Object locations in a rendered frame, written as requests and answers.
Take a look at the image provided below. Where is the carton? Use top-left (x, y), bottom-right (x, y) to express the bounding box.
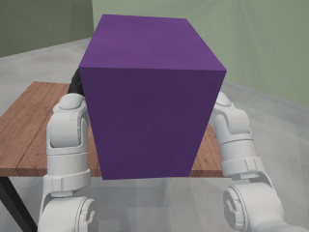
top-left (78, 14), bottom-right (227, 181)

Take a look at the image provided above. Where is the robot right upper arm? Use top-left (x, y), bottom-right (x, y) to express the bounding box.
top-left (223, 182), bottom-right (309, 232)

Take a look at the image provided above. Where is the left robot hand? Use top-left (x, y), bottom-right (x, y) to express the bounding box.
top-left (68, 69), bottom-right (85, 97)

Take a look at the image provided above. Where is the left robot forearm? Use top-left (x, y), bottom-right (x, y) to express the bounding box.
top-left (38, 93), bottom-right (91, 232)

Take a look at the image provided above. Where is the robot left upper arm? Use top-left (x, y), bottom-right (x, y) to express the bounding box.
top-left (38, 196), bottom-right (99, 232)

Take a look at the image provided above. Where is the right robot forearm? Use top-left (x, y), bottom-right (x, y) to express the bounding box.
top-left (208, 91), bottom-right (285, 218)

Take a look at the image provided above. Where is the table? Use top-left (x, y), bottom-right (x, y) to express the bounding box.
top-left (0, 81), bottom-right (232, 232)

